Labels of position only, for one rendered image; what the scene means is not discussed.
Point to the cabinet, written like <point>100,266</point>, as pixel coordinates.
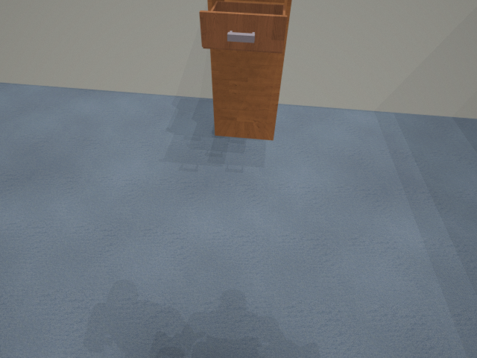
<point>245,87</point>

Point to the handle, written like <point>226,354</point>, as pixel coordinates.
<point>240,37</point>

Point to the drawer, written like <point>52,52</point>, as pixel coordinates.
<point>268,21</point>

